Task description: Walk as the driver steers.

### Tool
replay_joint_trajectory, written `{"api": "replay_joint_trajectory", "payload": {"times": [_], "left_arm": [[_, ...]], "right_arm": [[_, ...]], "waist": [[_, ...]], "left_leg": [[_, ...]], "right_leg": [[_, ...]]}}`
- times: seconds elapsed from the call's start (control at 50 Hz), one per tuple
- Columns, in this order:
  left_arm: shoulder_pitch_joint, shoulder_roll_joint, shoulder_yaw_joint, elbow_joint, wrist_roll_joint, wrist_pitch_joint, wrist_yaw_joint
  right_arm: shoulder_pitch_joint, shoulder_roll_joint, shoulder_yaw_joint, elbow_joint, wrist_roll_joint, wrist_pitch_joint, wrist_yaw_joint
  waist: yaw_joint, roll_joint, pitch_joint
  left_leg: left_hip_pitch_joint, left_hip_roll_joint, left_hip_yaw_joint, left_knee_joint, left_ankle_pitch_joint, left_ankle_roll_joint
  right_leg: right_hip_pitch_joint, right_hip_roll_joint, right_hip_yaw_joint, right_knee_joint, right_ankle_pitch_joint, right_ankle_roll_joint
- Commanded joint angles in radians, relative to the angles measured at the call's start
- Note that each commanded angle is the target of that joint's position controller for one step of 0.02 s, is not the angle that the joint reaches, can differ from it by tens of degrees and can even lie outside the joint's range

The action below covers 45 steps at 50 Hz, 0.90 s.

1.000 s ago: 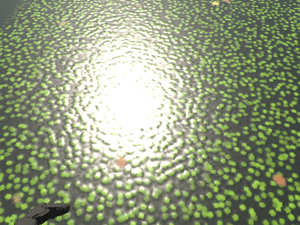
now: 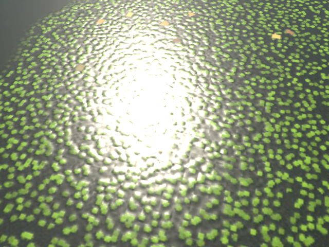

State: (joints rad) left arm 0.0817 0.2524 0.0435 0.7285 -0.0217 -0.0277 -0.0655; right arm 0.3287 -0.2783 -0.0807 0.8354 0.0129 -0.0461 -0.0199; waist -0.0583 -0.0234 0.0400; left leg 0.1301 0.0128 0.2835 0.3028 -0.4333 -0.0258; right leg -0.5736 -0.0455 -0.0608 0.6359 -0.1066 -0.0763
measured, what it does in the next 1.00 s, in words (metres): walks ahead, turning right: right foot, then left foot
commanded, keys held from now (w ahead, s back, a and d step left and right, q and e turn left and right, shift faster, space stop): w+e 1.00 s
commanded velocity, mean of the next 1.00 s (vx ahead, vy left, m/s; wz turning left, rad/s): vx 0.50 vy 0.00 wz -0.58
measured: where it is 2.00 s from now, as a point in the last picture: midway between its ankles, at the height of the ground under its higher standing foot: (254, 152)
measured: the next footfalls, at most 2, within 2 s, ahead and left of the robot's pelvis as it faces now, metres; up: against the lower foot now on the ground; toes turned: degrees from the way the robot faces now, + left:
right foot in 0.02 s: +0.18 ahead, -0.09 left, +0.00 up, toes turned -4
left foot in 0.50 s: +0.50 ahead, +0.06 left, +0.00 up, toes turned -22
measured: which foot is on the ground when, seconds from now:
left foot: down 0.00-0.04, up 0.06-0.48, down 0.50-1.00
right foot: up 0.00-0.00, down 0.02-0.52, up 0.54-1.00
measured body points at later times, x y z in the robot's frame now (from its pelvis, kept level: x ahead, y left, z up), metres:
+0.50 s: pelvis +0.30 -0.01 +0.00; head +0.32 -0.02 +0.45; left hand +0.42 +0.27 -0.10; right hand +0.45 -0.30 -0.06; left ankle +0.46 +0.07 -0.72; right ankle +0.15 -0.09 -0.72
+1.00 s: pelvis +0.53 -0.11 +0.00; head +0.56 -0.14 +0.45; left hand +0.86 -0.07 -0.06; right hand +0.37 -0.37 -0.12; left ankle +0.46 +0.08 -0.72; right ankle +0.58 -0.29 -0.71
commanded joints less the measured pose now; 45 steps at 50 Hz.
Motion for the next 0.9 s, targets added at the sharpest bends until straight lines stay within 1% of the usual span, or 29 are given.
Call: {"api": "replay_joint_trajectory", "payload": {"times": [0.02,0.04,0.06,0.08,0.1,0.12,0.14,0.16,0.18,0.22,0.26,0.32,0.36,0.42,0.46,0.48,0.5,0.52,0.54,0.56,0.58,0.6,0.62,0.64,0.68,0.74,0.8,0.84,0.9], "left_arm": [[0.253,0.201,0.088,-0.018,-0.006,-0.003,0.013],[0.366,0.296,0.117,0.005,-0.007,0.010,0.037],[0.303,0.355,0.121,-0.029,-0.008,-0.002,0.036],[0.315,0.264,0.093,-0.044,-0.002,-0.016,0.028],[0.288,0.219,0.081,-0.041,0.004,-0.030,0.028],[0.227,0.194,0.073,-0.044,0.001,-0.038,0.027],[0.171,0.155,0.063,-0.055,0.002,-0.042,0.032],[0.144,0.144,0.056,-0.073,0.015,-0.043,0.038],[0.136,0.147,0.057,-0.080,0.015,-0.043,0.042],[0.153,0.172,0.063,-0.077,0.010,-0.045,0.054],[0.177,0.196,0.070,-0.070,0.007,-0.041,0.068],[0.212,0.201,0.072,-0.060,0.000,-0.029,0.079],[0.249,0.206,0.074,-0.048,-0.002,-0.023,0.080],[0.272,0.193,0.073,-0.039,-0.006,-0.014,0.085],[0.254,0.193,0.075,-0.044,-0.002,-0.010,0.087],[0.239,0.174,0.070,-0.051,0.000,-0.008,0.086],[0.238,0.125,0.051,-0.062,0.007,-0.011,0.082],[0.330,0.058,0.031,-0.084,0.003,-0.015,0.081],[0.385,0.083,0.025,-0.102,-0.017,-0.021,0.082],[0.333,0.178,0.047,-0.084,-0.023,-0.018,0.083],[0.247,0.201,0.054,-0.097,-0.013,-0.013,0.082],[0.208,0.190,0.055,-0.107,-0.001,-0.010,0.081],[0.194,0.177,0.059,-0.113,0.002,-0.007,0.077],[0.203,0.157,0.057,-0.114,-0.004,-0.002,0.071],[0.200,0.120,0.050,-0.123,-0.008,0.008,0.067],[0.150,0.102,0.043,-0.149,-0.001,0.012,0.065],[0.095,0.091,0.036,-0.159,-0.002,0.003,0.050],[0.024,0.075,0.028,-0.177,-0.001,-0.004,0.037],[-0.055,0.069,0.023,-0.209,-0.004,-0.006,0.018]], "right_arm": [[-0.063,-0.208,-0.045,-0.066,0.016,0.009,-0.013],[-0.033,-0.145,-0.022,-0.084,-0.013,-0.004,-0.013],[0.027,-0.035,0.014,-0.135,-0.024,-0.036,0.001],[-0.079,-0.126,0.000,-0.145,0.009,-0.076,0.018],[-0.152,-0.142,-0.003,-0.172,0.038,-0.094,0.025],[-0.160,-0.128,0.000,-0.167,0.023,-0.102,0.018],[-0.157,-0.141,-0.008,-0.156,-0.006,-0.097,0.011],[-0.139,-0.142,-0.012,-0.151,-0.015,-0.086,0.013],[-0.126,-0.138,-0.014,-0.150,-0.021,-0.075,0.013],[-0.136,-0.108,-0.006,-0.156,-0.028,-0.056,0.012],[-0.212,-0.084,0.005,-0.179,-0.029,-0.049,0.011],[-0.321,-0.058,0.019,-0.203,-0.022,-0.055,0.021],[-0.371,-0.070,0.018,-0.217,-0.010,-0.062,0.030],[-0.380,-0.110,0.004,-0.225,-0.003,-0.075,0.042],[-0.324,-0.134,-0.008,-0.213,-0.001,-0.086,0.044],[-0.244,-0.148,-0.019,-0.190,-0.004,-0.091,0.040],[-0.129,-0.183,-0.034,-0.173,-0.019,-0.096,0.033],[-0.002,-0.263,-0.052,-0.161,-0.041,-0.094,0.026],[0.047,-0.258,-0.055,-0.130,-0.024,-0.080,0.036],[-0.008,-0.169,-0.031,-0.149,-0.011,-0.075,0.036],[-0.053,-0.133,-0.020,-0.156,-0.012,-0.065,0.031],[-0.095,-0.112,-0.010,-0.153,-0.018,-0.060,0.029],[-0.118,-0.091,-0.003,-0.146,-0.023,-0.059,0.026],[-0.128,-0.087,0.000,-0.139,-0.026,-0.061,0.024],[-0.122,-0.093,-0.005,-0.122,-0.019,-0.070,0.023],[-0.107,-0.131,-0.017,-0.096,-0.020,-0.073,0.021],[-0.108,-0.150,-0.020,-0.081,-0.018,-0.064,0.019],[-0.085,-0.165,-0.022,-0.067,-0.014,-0.056,0.016],[-0.040,-0.191,-0.028,-0.041,-0.002,-0.040,0.015]], "waist": [[0.203,0.090,-0.151],[0.222,-0.072,-0.232],[0.109,-0.264,-0.342],[0.184,-0.104,-0.379],[0.176,-0.062,-0.247],[0.121,0.032,-0.143],[0.087,0.033,-0.109],[0.060,0.007,-0.093],[0.048,0.002,-0.088],[0.042,0.005,-0.071],[0.063,-0.006,-0.044],[0.111,-0.048,-0.036],[0.135,-0.060,-0.036],[0.127,-0.076,-0.040],[0.088,-0.107,-0.046],[0.043,-0.108,-0.074],[-0.012,-0.071,-0.172],[-0.011,0.133,-0.330],[0.008,0.373,-0.373],[-0.011,0.231,-0.236],[-0.017,0.153,-0.138],[0.001,0.109,-0.073],[0.021,0.119,-0.042],[0.036,0.140,-0.030],[0.041,0.139,-0.025],[0.036,0.099,-0.015],[0.019,0.088,-0.007],[-0.009,0.080,0.013],[-0.034,0.075,0.041]], "left_leg": [[-0.116,0.222,-0.034,0.443,1.139,0.092],[-0.381,0.156,-0.039,0.765,0.648,0.041],[-0.787,-0.081,-0.206,1.108,-0.141,-0.019],[-0.889,-0.034,-0.399,1.144,-0.126,0.013],[-0.929,0.008,-0.391,1.095,-0.046,0.039],[-0.897,0.054,-0.384,0.992,0.026,0.045],[-0.835,0.086,-0.382,0.902,0.068,0.038],[-0.772,0.099,-0.385,0.869,0.099,0.029],[-0.746,0.100,-0.379,0.829,0.114,0.013],[-0.731,0.094,-0.352,0.736,0.154,-0.021],[-0.734,0.075,-0.336,0.587,0.268,-0.048],[-0.654,0.023,-0.326,0.349,0.470,-0.057],[-0.616,-0.002,-0.330,0.275,0.523,-0.055],[-0.600,-0.008,-0.369,0.198,0.468,-0.027],[-0.537,-0.007,-0.368,0.179,0.385,0.006],[-0.429,-0.011,-0.350,0.142,0.382,0.031],[-0.228,0.066,-0.408,0.151,0.358,0.079],[0.125,0.289,-0.725,0.129,0.222,0.195],[0.224,0.416,-1.099,0.011,-0.068,0.285],[0.118,0.386,-1.027,-0.026,-0.206,0.252],[-0.001,0.347,-0.867,-0.028,-0.119,0.214],[-0.115,0.303,-0.745,-0.046,0.016,0.200],[-0.185,0.271,-0.658,-0.067,0.112,0.192],[-0.234,0.246,-0.588,-0.091,0.169,0.185],[-0.259,0.238,-0.495,-0.128,0.257,0.200],[-0.230,0.254,-0.400,-0.155,0.379,0.223],[-0.201,0.230,-0.282,-0.156,0.468,0.203],[-0.188,0.224,-0.221,-0.153,0.489,0.188],[-0.121,0.248,-0.176,-0.138,0.520,0.174]], "right_leg": [[0.385,0.119,-0.054,-0.068,-0.032,-0.091],[0.671,-0.037,0.210,-0.093,0.005,-0.154],[0.948,-0.263,0.814,-0.255,-0.193,-0.368],[0.960,-0.281,0.865,-0.355,-0.248,-0.338],[0.854,-0.253,0.720,-0.360,-0.202,-0.294],[0.696,-0.205,0.598,-0.358,-0.083,-0.257],[0.589,-0.168,0.510,-0.363,0.020,-0.236],[0.511,-0.144,0.469,-0.382,0.091,-0.231],[0.470,-0.131,0.447,-0.399,0.139,-0.234],[0.396,-0.111,0.385,-0.413,0.228,-0.234],[0.349,-0.077,0.332,-0.417,0.228,-0.210],[0.307,-0.025,0.293,-0.395,0.114,-0.155],[0.316,-0.040,0.332,-0.380,0.050,-0.142],[0.404,-0.078,0.425,-0.298,-0.011,-0.125],[0.430,-0.094,0.475,-0.234,0.007,-0.106],[0.418,-0.066,0.467,-0.168,0.043,-0.085],[0.361,-0.010,0.416,0.013,0.035,-0.051],[0.099,0.114,0.288,0.345,-0.214,0.019],[-0.142,0.122,0.235,0.573,-0.503,0.046],[-0.218,0.060,0.256,0.665,-0.425,0.055],[-0.221,0.027,0.215,0.679,-0.347,0.059],[-0.192,-0.003,0.200,0.643,-0.286,0.062],[-0.161,-0.033,0.202,0.598,-0.244,0.063],[-0.121,-0.052,0.191,0.573,-0.220,0.063],[-0.116,-0.065,0.170,0.534,-0.189,0.071],[-0.168,-0.076,0.169,0.428,-0.096,0.090],[-0.149,-0.071,0.136,0.264,0.054,0.090],[-0.119,-0.060,0.096,0.154,0.124,0.081],[-0.107,-0.045,0.052,0.050,0.112,0.058]]}}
